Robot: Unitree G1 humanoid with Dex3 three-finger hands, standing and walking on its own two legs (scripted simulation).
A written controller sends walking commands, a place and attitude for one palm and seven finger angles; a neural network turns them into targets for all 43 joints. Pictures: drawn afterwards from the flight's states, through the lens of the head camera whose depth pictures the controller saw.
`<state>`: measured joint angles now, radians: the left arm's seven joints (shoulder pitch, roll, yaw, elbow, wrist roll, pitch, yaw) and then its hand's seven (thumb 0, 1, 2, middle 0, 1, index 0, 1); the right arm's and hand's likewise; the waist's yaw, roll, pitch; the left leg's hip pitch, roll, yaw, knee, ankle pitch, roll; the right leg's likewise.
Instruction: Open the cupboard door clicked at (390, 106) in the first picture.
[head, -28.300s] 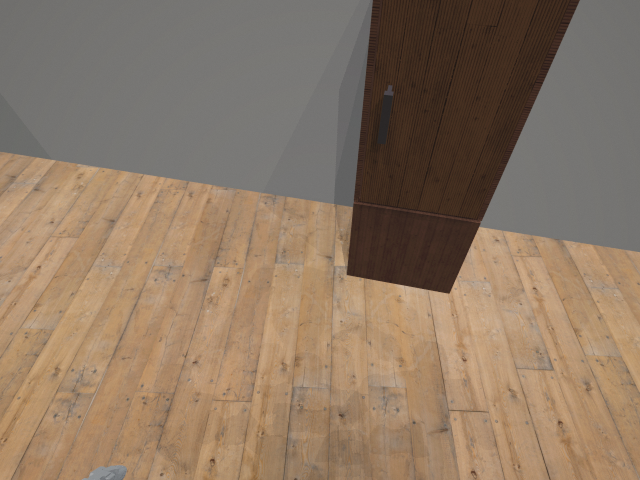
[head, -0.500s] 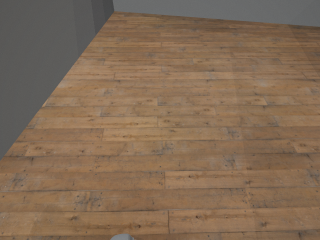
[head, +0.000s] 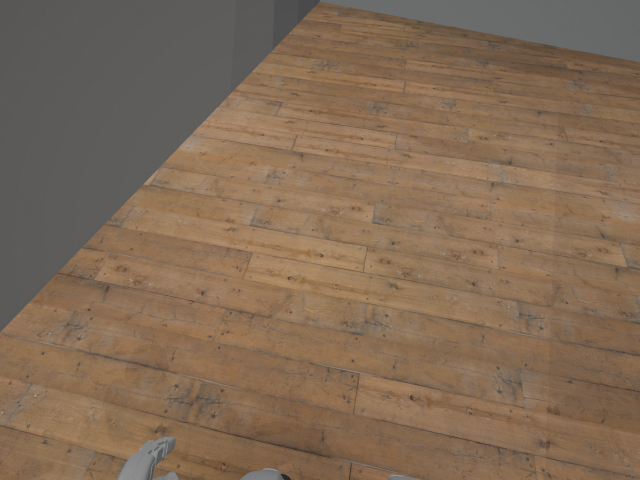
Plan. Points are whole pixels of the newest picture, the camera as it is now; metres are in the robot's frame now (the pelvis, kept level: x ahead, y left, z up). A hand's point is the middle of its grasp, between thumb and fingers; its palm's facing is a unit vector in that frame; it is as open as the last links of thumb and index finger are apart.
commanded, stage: turn to face it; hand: left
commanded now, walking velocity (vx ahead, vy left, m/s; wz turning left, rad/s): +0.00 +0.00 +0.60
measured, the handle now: out of the picture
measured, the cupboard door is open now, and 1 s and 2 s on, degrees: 41 41 41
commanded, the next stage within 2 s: none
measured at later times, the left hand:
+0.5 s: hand out of the picture +0.05 +0.20 -0.17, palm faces +0.35 -0.90 -0.27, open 7.4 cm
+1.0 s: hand out of the picture +0.01 +0.13 -0.18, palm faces +0.63 -0.74 -0.23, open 7.4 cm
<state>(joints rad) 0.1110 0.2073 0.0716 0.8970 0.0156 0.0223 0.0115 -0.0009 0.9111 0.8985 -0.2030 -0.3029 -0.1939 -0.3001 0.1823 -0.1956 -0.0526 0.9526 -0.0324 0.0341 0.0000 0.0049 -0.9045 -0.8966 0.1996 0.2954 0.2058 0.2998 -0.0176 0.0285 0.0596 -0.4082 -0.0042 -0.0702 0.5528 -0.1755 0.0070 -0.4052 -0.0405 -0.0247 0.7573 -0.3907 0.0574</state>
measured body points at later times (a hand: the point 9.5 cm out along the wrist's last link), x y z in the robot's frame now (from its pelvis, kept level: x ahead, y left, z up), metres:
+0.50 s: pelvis +0.05 -0.03 +0.00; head +0.11 +0.00 +0.44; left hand +0.03 +0.25 -0.15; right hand +0.24 -0.25 -0.13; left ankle +0.03 +0.09 -0.73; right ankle +0.07 -0.18 -0.67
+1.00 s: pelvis +0.09 -0.06 -0.01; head +0.12 -0.01 +0.43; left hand -0.03 +0.17 -0.16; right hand +0.35 -0.18 -0.13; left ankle +0.03 +0.03 -0.73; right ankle +0.13 -0.18 -0.71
